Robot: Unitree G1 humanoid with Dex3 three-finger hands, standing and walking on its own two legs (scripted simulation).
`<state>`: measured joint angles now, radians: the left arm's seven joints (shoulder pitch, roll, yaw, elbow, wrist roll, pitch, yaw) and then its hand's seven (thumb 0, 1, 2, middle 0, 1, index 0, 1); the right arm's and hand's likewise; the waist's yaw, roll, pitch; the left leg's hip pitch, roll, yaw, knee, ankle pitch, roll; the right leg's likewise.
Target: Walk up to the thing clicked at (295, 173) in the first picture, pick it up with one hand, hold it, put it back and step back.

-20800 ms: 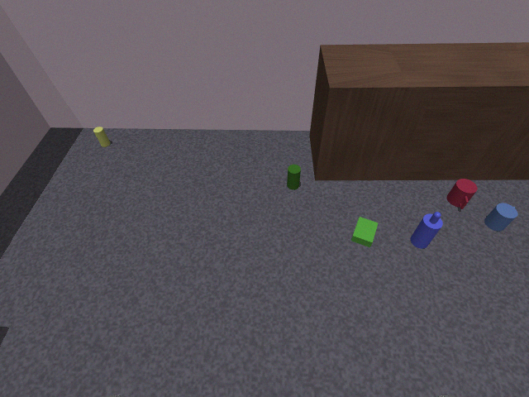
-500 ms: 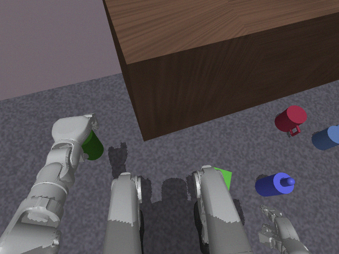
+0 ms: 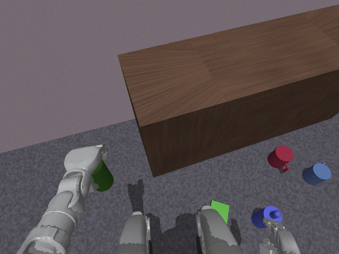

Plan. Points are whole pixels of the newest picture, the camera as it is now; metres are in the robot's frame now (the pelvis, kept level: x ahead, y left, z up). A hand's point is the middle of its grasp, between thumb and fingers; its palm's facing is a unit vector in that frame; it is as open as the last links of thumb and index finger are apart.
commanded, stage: lift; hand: left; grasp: from above
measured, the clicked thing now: (97, 173) +0.34 +0.21 -0.12
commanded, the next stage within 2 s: hold in 0.62 s
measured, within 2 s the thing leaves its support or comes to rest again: neither
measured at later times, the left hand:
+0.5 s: hand (79, 158) +0.34 +0.22 +0.00, palm faces -0.44 -0.08 -0.90, open 10.0 cm
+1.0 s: hand (73, 149) +0.34 +0.21 +0.05, palm faces -0.43 -0.06 -0.90, open 10.1 cm
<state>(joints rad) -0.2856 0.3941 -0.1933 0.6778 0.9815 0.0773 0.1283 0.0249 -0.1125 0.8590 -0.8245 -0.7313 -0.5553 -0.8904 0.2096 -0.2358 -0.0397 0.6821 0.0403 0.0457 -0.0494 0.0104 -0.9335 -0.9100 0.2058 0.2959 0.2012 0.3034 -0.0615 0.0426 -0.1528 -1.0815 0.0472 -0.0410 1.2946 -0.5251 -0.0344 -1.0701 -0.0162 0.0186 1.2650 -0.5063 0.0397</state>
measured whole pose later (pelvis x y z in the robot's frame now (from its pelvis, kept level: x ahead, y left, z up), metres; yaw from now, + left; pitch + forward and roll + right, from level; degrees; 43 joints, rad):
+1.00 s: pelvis +0.04 +0.00 +0.10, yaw -1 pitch +5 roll +0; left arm -0.23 0.37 -0.21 0.66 1.00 0.04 0.03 0.02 -0.12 0.87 -0.80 -0.80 -0.56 -0.88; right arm 0.23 -0.25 -0.06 0.68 0.05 0.06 -0.03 0.01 -0.92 -0.90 0.20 0.30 0.20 0.30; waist -0.02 0.05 -0.07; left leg -0.44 0.04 0.02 0.70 -0.34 -0.02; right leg -0.45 -0.03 0.04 0.69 -0.32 0.04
